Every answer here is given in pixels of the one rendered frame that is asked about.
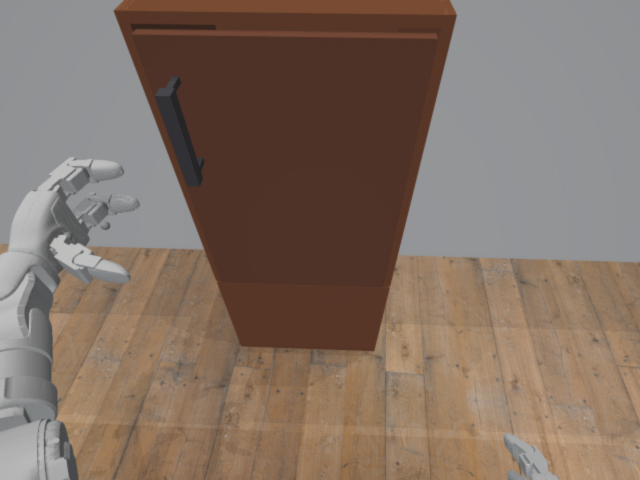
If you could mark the robot left upper arm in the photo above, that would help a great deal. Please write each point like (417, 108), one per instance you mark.
(39, 450)

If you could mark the cupboard door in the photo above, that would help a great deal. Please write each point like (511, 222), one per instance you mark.
(307, 139)

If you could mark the robot left hand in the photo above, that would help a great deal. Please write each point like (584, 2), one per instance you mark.
(43, 217)

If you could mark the robot right hand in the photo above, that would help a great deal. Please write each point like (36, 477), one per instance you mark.
(532, 462)

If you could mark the handle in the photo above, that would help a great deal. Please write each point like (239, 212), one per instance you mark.
(173, 118)

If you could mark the left robot forearm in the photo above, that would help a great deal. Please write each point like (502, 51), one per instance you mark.
(27, 284)

